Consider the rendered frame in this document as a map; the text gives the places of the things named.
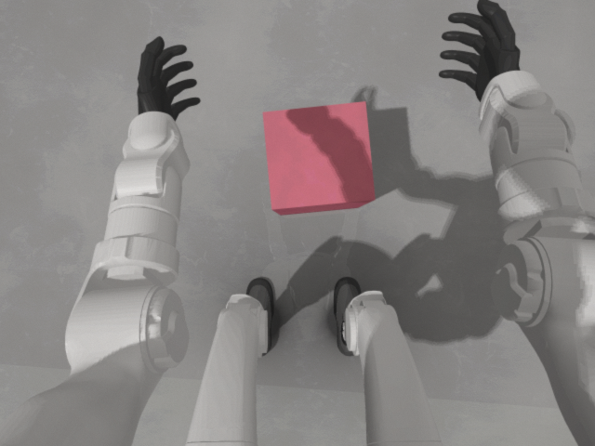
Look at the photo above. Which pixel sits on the right robot foot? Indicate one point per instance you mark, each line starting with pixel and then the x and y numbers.
pixel 345 290

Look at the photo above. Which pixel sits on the robot right hand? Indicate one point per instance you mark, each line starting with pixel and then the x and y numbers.
pixel 496 46

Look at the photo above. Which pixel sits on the robot right upper arm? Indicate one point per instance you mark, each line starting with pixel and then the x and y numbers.
pixel 547 286

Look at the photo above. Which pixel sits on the robot left hand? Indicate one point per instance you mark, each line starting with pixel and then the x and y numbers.
pixel 153 95

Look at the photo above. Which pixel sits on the left robot forearm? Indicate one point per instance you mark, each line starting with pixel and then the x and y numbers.
pixel 139 246

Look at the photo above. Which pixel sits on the carton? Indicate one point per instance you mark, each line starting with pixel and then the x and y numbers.
pixel 319 158

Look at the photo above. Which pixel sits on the right robot forearm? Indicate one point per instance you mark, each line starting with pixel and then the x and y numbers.
pixel 535 173

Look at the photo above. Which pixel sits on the left robot thigh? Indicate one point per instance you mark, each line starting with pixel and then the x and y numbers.
pixel 225 412

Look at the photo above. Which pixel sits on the robot left upper arm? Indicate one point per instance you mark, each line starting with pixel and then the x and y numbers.
pixel 120 342

